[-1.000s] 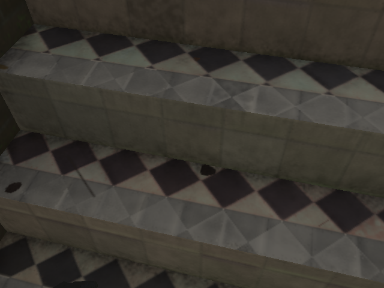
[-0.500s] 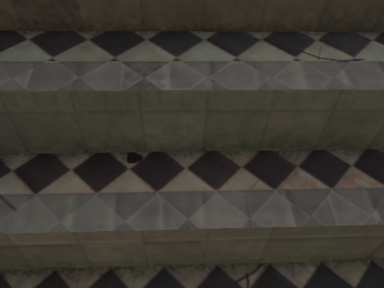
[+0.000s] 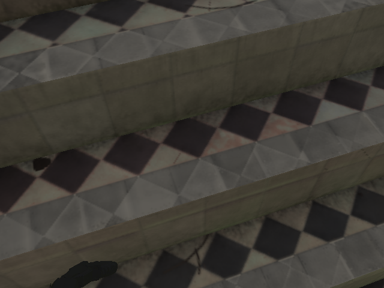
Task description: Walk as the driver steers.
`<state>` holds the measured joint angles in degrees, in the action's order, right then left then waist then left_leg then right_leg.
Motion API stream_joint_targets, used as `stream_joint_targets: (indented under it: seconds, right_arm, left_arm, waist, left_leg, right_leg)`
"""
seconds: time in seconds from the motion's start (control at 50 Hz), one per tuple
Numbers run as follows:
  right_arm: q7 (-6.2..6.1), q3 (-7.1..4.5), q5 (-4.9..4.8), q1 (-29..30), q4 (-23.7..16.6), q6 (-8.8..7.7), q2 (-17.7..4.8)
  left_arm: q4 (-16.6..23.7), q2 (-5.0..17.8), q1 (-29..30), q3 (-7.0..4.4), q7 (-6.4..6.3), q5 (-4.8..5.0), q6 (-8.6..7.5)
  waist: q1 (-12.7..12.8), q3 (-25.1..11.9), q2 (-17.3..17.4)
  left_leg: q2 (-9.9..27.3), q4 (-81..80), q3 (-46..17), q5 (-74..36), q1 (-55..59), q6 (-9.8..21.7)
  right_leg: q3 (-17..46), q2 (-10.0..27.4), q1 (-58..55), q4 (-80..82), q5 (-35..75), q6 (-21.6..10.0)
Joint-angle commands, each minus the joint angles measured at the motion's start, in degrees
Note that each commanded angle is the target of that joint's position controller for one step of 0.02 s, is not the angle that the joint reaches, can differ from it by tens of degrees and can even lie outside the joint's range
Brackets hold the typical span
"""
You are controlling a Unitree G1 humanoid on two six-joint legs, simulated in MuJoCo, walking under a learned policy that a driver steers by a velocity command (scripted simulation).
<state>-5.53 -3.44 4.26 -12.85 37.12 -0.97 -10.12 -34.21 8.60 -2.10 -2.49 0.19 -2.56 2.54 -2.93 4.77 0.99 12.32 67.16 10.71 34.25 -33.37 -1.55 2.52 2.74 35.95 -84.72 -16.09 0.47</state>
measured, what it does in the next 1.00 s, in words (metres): goes down: right foot 0.18 m lower, then left foot 0.18 m higher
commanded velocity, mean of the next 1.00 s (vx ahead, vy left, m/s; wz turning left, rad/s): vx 0.00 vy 0.00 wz -0.04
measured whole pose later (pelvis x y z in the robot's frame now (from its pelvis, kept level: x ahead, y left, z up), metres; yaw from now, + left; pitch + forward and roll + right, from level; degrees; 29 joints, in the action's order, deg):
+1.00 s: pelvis -0.09 -0.24 -0.15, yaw +7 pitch +3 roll +2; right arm -4.2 -0.6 0.9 -14.0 45.0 -4.5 -8.3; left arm -43.7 12.1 -14.7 -4.4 -2.8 -2.8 4.3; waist 2.7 1.2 -6.1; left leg -4.5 32.6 10.0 22.9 -12.4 6.5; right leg 10.5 -6.2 48.5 -105.4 -10.3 3.4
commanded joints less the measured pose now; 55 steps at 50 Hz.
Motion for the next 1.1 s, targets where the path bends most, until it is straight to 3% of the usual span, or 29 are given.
stream_joint_targets:
  seconds: [0.02,0.08,0.12,0.14,0.16,0.18,0.22,0.26,0.28,0.3,0.32,0.34,0.38,0.46,0.5,0.54,0.56,0.58,0.6,0.62,0.68,0.74,0.8,0.82,0.86,0.9,0.96,1.0,1.1]
  right_arm:
    - [0.49,-1.8,0.81,-0.26,-3.9,0.8,-7.18]
    - [0.06,-2.83,-4.73,-5.15,-1.65,2.66,-7.92]
    - [-0.8,-1.87,-4.9,-7.87,-2.42,5.11,-0.7]
    - [0.07,-0.83,-5.32,-2.73,-4.3,5.11,2.7]
    - [1.01,0.12,-7.32,6.82,-9.7,3.07,5.94]
    - [1.55,1.03,-8.75,10.68,-11.67,1.63,3.38]
    - [3.28,2.81,-5.32,13.04,-10.41,1.17,1.4]
    - [3.35,2.28,-3.93,4.09,-8.35,4.82,-2.97]
    - [3.07,1.89,-0.47,9.17,-6.22,5.99,-5.2]
    - [4.27,0.3,0.91,13.2,-5.29,6.32,-8.06]
    - [2.83,-2.47,-3.11,-0.19,0.23,6.5,-7.7]
    - [1.32,-3.47,-0.14,-10.9,-0.28,5.56,-9.56]
    - [1.99,-4.91,2.45,-0.94,-0.8,1.31,-12.07]
    - [2.25,-0.93,-0.25,32.42,-3.13,-2.48,-7.62]
    - [3.68,0.39,-0.11,44.37,-5.11,-2.49,-5.8]
    - [3.95,2.26,-1.32,34.16,-2.26,-0.78,-2.23]
    - [3.45,2.7,-3.51,31.29,-3.48,0.98,-0.61]
    - [5.9,5.95,-2.58,31.74,-10.5,1.93,6.67]
    - [6.74,6.05,-4.02,15.83,-11.92,3.14,10.09]
    - [7.45,4.95,-3.07,9.44,-10.26,3.51,4.31]
    - [4.98,1.11,-0.3,16.23,-12.55,5.14,-6.49]
    - [2.97,0.76,-2.42,5.41,-9.78,5.26,-7.5]
    - [3.32,1.73,-3.33,6.18,-4.0,4.05,0.3]
    - [2.73,1.85,-1.28,7.54,-1.27,4.4,1.22]
    - [3.55,3.72,-0.13,16.09,-0.37,1.8,-1.28]
    - [3.13,1.19,-2.56,4.79,1.04,-3.79,-6.07]
    - [-0.21,1.17,-3.82,15.34,-4.4,-7.69,-5.27]
    - [0.73,2.43,-3.52,7.64,-2.43,-7.36,-3.19]
    - [1.38,-0.08,-2.2,-14.06,5.97,-1.88,-6.37]
  left_arm:
    - [1.76,2.64,-3.65,0.28,0.76,1.35,-3.59]
    - [-6.37,3.51,-12.05,-0.98,1.01,2.75,-5.91]
    - [-9.49,5.35,-14.09,0.11,0.44,1.46,-6.16]
    - [-12.7,9.13,-21.95,-0.43,0.79,3.57,-5.86]
    - [-15.71,18.85,-31.02,-2.46,-0.3,0.74,-6.39]
    - [-14.93,17.89,-26.96,-3.6,-1.22,-1.99,-6.17]
    - [-11.83,9.64,-18.12,-2.02,-2.93,-0.72,-5.39]
    - [-5.35,13.12,-5.34,-2.38,-5.08,3.34,-7.7]
    - [-6.33,8.38,-15.97,-1.53,-5.04,4.86,-8.6]
    - [-11.46,8.63,-29.73,-2.39,-4.55,5.8,-8.5]
    - [-13.04,13.21,-19.26,-2.63,-2.13,5.33,-9.68]
    - [-6.19,9.81,-7.66,-2.28,-1.62,6.07,-10.88]
    - [3.26,1.78,0.84,-1.09,-3.28,2.49,-7.97]
    - [-6.72,11.14,-33.17,-4.82,-2.17,-2.52,-0.3]
    - [-11.89,6.18,-48.35,-3.33,-3.65,-0.55,3.06]
    - [-12.44,2.16,-45.69,-1.4,-4.18,1.15,2.9]
    - [-12.7,1.06,-40.83,-0.64,-4.15,-0.64,1.85]
    - [-13.43,1.48,-37.25,1.37,-5.92,-1.54,-0.3]
    - [-7.56,5.05,-22.57,2.25,-6.89,-0.68,-1.04]
    - [-1.24,6.43,-14.05,1.78,-7.32,0.18,-1.19]
    - [2.14,5.45,-3.05,1.23,-6.7,0.4,-2.98]
    - [2.85,5.84,-6.08,0.73,-6.2,-1.6,-3.07]
    - [-6.54,6.41,-26.75,-2.39,-7.72,-0.8,2.58]
    - [-8.95,2.08,-31.07,-2.15,-6.94,-1.86,3.66]
    - [-7.1,-2.44,-32.01,-2.28,-4.36,0.87,2.88]
    - [-6.99,1.69,-28.49,-1.13,-3.36,-1.33,-1.21]
    - [-2.73,7.38,-9.7,-1.83,-2.99,-0.03,0.73]
    - [-2.0,8.48,-2.54,-1.92,-2.01,0.68,1.29]
    - [-3.42,3.73,-1.73,1.28,-1.2,2.9,1.31]
  waist:
    - [1.37,-9.64,-3.06]
    - [3.77,-11.42,-3.39]
    - [1.93,-6.76,-12.8]
    - [4.12,-8.41,-10.67]
    - [7.28,-9.02,-23.28]
    - [5.04,-9.75,-23.22]
    - [2.53,-16.41,-13.15]
    - [-3.64,-19.34,-15.65]
    - [7.05,-15.4,-18.96]
    - [11.13,-13.26,-17.7]
    - [-4.96,-22.37,1.43]
    - [-11.72,-30.17,8.63]
    - [-6.25,-9.75,7.52]
    - [24.41,-8.63,-1.71]
    - [33.55,-6.66,-2.15]
    - [27.57,-0.5,-7.64]
    - [24.29,-0.98,-15.0]
    - [16.15,0.83,-32.97]
    - [1.59,-5.55,-29.63]
    - [-2.09,-8.55,-11.2]
    - [-0.03,-4.33,2.09]
    - [-0.04,-5.02,0.54]
    - [5.62,-4.52,4.31]
    - [7.96,-6.4,13.48]
    - [17.39,-6.57,6.61]
    - [11.82,-7.51,-6.7]
    - [6.64,-13.41,4.69]
    - [2.4,-7.33,-0.68]
    - [-5.77,-1.55,8.63]
  left_leg:
    - [-0.49,-9.22,-10.1,-30.0,16.96,6.11]
    - [-7.68,6.1,-5.48,-38.3,22.67,6.61]
    - [-13.57,30.45,-6.97,5.04,0.4,9.2]
    - [-15.76,44.66,-2.89,12.51,-6.59,9.38]
    - [-20.5,61.13,1.71,28.28,-29.03,4.67]
    - [-20.99,59.24,3.23,23.34,-39.07,5.47]
    - [-16.88,31.3,5.74,10.22,-29.53,4.6]
    - [-19.46,-4.29,-0.37,4.85,-3.55,4.03]
    - [-26.5,-18.67,7.67,8.02,12.04,4.19]
    - [-21.07,-28.52,-4.02,-5.74,34.57,9.78]
    - [-4.08,-17.2,-20.33,-23.76,31.87,19.53]
    - [6.54,-23.55,-35.84,-40.53,30.83,29.9]
    - [19.47,-28.19,-37.33,-25.0,20.72,20.05]
    - [10.76,-21.83,-8.39,-23.95,-1.2,8.12]
    - [4.89,-13.08,-0.68,-7.15,-15.67,2.42]
    - [-3.29,0.16,5.22,-4.34,-5.43,3.74]
    - [-8.51,26.2,2.03,8.75,-5.24,4.75]
    - [-15.35,42.4,-6.77,11.98,-6.37,-0.59]
    - [-16.69,48.14,-19.49,3.5,-7.24,-2.94]
    - [-13.07,38.95,-21.38,-2.84,-2.75,-4.48]
    - [-14.94,36.41,-24.11,-26.22,6.46,-3.25]
    - [-13.79,4.26,-18.96,-22.93,14.03,0.78]
    - [-9.73,-64.41,-10.02,-42.94,21.45,7.08]
    - [-9.64,-70.22,-4.59,-51.83,20.09,8.68]
    - [-4.61,-50.94,-6.68,-70.07,27.13,5.5]
    - [6.57,-39.59,-11.04,-78.24,41.61,5.4]
    - [13.96,-48.5,-29.06,-32.84,33.61,20.71]
    - [7.86,-47.67,-26.28,-34.82,30.81,16.67]
    - [-1.58,-53.32,-19.3,-20.69,31.7,13.98]
  right_leg:
    - [-6.46,-0.31,-1.47,37.88,6.93,-2.57]
    - [-12.76,0.75,-24.34,90.61,57.26,0.41]
    - [-1.07,14.23,-41.11,98.61,85.21,0.22]
    - [-0.46,15.36,-47.14,93.77,117.91,4.28]
    - [-4.24,12.85,-61.45,66.7,161.57,4.89]
    - [-6.92,11.6,-65.96,58.21,167.16,-0.42]
    - [-8.33,6.8,-61.29,59.38,137.83,-2.05]
    - [-3.85,9.88,-47.33,63.22,116.17,-3.19]
    - [-4.79,0.98,-37.95,69.24,120.42,6.3]
    - [-3.77,-3.12,-17.27,55.64,84.8,8.53]
    - [-1.66,-3.69,-9.0,16.29,17.43,3.39]
    - [12.41,-9.96,-2.04,-18.99,-1.3,2.18]
    - [27.35,-4.68,27.91,-36.98,-18.94,-4.5]
    - [2.74,-7.41,3.79,-29.55,4.07,-1.43]
    - [1.78,-5.75,-12.47,-1.62,13.69,-2.85]
    - [0.08,-6.63,-12.15,45.04,8.39,-8.17]
    - [-1.71,-7.35,-14.55,52.91,15.26,-10.04]
    - [18.1,-11.59,-3.93,50.91,39.08,-11.38]
    - [34.09,-3.17,-6.18,48.02,44.31,-11.63]
    - [39.38,2.11,-4.65,47.78,33.23,-9.17]
    - [43.53,1.5,17.89,41.71,-0.84,-11.62]
    - [33.29,-1.41,14.23,32.74,2.19,-11.12]
    - [12.13,-14.0,0.27,10.4,-23.95,-6.41]
    - [4.22,-22.19,-1.98,-14.67,-21.53,-6.51]
    - [8.63,-25.75,18.37,-48.59,-23.63,-1.32]
    - [7.81,-13.85,33.12,-32.94,-7.18,0.14]
    - [11.92,-4.72,27.54,-28.57,11.73,4.32]
    - [10.88,-4.3,18.58,-5.22,12.88,3.85]
    - [-15.14,-8.25,-2.19,52.59,-19.92,-0.24]
Keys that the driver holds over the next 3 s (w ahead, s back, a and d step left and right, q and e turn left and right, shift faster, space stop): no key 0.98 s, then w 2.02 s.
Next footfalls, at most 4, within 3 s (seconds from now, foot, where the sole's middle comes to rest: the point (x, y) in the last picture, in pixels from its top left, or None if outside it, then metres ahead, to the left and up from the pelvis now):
0.14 right None -0.09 -0.17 -0.87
0.30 left None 0.02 0.04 -0.69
0.54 right None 0.11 -0.32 -0.69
0.86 left None -0.12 -0.19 -0.91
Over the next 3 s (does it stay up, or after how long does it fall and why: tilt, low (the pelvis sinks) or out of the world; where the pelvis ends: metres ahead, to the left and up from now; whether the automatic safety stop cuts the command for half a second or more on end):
stays up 0.27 -0.20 0.21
